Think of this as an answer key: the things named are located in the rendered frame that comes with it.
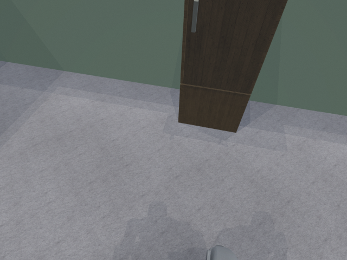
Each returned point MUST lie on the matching cupboard door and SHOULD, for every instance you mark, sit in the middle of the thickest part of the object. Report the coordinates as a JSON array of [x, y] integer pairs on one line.
[[229, 42]]

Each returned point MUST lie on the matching robot right thigh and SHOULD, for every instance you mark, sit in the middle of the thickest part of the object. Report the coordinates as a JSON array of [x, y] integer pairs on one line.
[[220, 253]]

